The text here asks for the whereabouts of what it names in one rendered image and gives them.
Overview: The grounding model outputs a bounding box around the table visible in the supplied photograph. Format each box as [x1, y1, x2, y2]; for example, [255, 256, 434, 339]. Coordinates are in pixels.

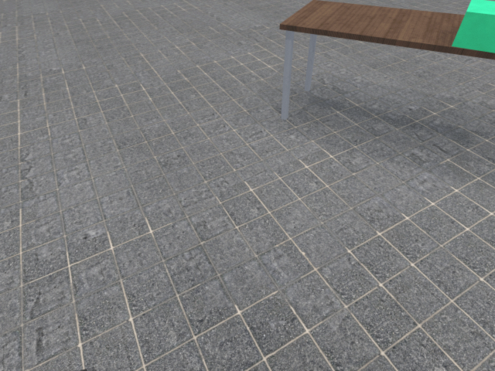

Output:
[280, 0, 495, 120]

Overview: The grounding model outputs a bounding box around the carton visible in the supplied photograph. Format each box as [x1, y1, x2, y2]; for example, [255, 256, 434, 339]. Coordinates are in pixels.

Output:
[452, 0, 495, 53]

